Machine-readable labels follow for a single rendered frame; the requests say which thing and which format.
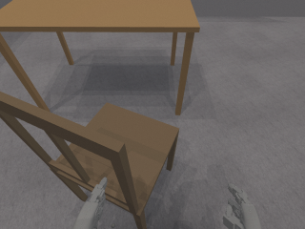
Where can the robot left hand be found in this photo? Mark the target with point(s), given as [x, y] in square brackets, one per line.
[92, 210]

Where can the table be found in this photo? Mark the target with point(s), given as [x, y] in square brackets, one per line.
[98, 16]

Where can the chair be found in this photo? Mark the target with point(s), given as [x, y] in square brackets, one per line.
[127, 148]

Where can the robot right hand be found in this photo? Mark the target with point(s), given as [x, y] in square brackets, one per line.
[245, 216]

